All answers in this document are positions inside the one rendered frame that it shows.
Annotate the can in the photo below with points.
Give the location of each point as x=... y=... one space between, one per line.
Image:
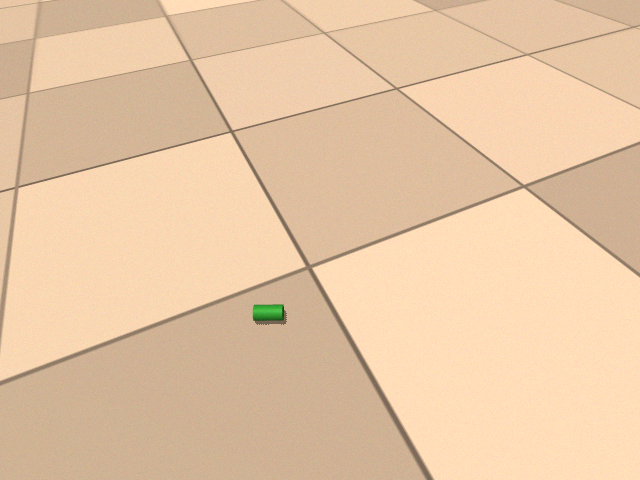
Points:
x=268 y=312

